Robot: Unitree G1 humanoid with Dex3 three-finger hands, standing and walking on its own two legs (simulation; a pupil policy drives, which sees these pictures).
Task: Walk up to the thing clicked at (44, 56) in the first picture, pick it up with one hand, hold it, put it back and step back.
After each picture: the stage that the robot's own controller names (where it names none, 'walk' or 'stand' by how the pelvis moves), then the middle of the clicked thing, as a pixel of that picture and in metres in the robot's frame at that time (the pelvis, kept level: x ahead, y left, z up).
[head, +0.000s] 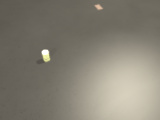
stand; (46, 55) +1.22 +0.38 -0.72
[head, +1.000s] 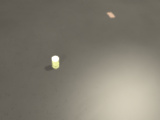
walk; (55, 62) +1.11 +0.17 -0.69
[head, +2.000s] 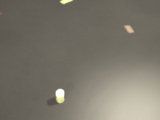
walk; (60, 96) +0.67 +0.13 -0.71
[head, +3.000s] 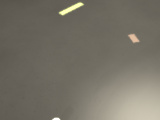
stand; out of the picture +0.46 +0.20 -0.70
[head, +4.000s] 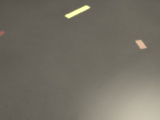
stand; out of the picture +0.40 +0.16 -0.72
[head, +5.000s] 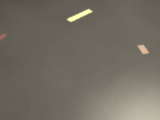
stand; out of the picture +0.37 +0.16 -0.72
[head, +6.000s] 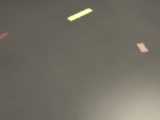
stand; out of the picture +0.41 +0.16 -0.72
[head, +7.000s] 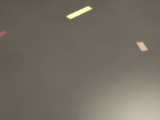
stand; out of the picture +0.40 +0.16 -0.72
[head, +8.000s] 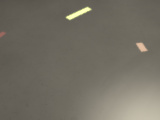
stand; out of the picture +0.39 +0.16 -0.73
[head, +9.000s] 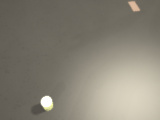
go down; (47, 103) +0.42 +0.18 -0.60
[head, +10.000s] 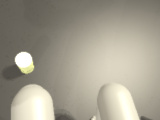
go down; (25, 63) +0.45 +0.24 -0.31
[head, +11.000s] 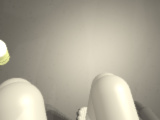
close in; out of the picture +0.45 +0.26 -0.25
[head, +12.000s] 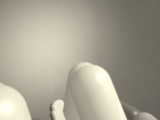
close; out of the picture +0.43 +0.29 -0.22
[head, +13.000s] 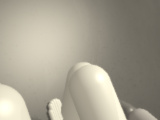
close; out of the picture +0.42 +0.29 -0.22
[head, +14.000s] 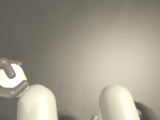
lift; (14, 81) +0.32 +0.23 -0.08
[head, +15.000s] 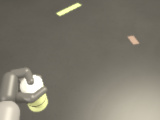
hold; (34, 94) +0.33 +0.16 +0.03
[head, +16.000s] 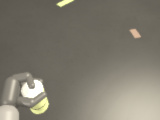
hold; (35, 97) +0.32 +0.17 -0.02
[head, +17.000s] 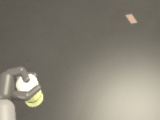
crouch; (30, 91) +0.35 +0.18 -0.06
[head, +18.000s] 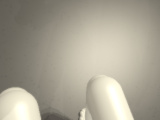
lower; out of the picture +0.47 +0.27 -0.11
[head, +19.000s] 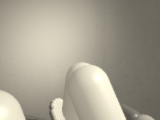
lower; out of the picture +0.41 +0.30 -0.22
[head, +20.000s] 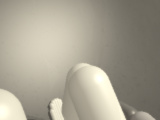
lower; out of the picture +0.42 +0.31 -0.23
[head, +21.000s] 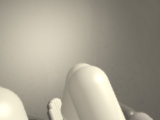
lower; out of the picture +0.42 +0.31 -0.23
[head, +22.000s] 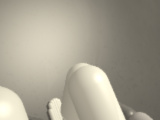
lower; out of the picture +0.42 +0.31 -0.23
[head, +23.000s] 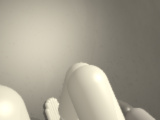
open; out of the picture +0.41 +0.28 -0.23
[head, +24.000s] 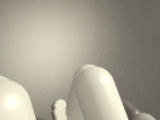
stand; out of the picture +0.40 +0.28 -0.23
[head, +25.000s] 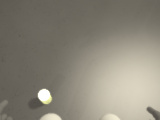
walk; (45, 97) +0.41 +0.20 -0.53
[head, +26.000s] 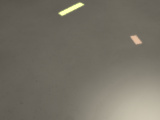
stand; out of the picture +0.38 +0.18 -0.66
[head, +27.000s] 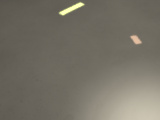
stand; out of the picture +0.39 +0.18 -0.67
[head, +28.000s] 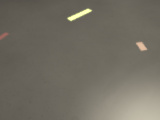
stand; out of the picture +0.41 +0.16 -0.72
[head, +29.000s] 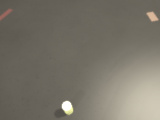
walk; (67, 108) +0.46 +0.19 -0.70
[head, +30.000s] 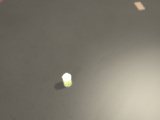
walk; (67, 80) +0.70 +0.11 -0.69
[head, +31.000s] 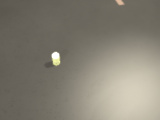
stand; (56, 59) +0.98 +0.23 -0.70
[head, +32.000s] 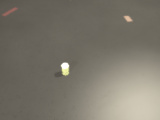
stand; (65, 69) +1.03 +0.16 -0.71
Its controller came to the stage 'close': yes
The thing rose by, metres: 0.69
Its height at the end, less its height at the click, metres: +0.00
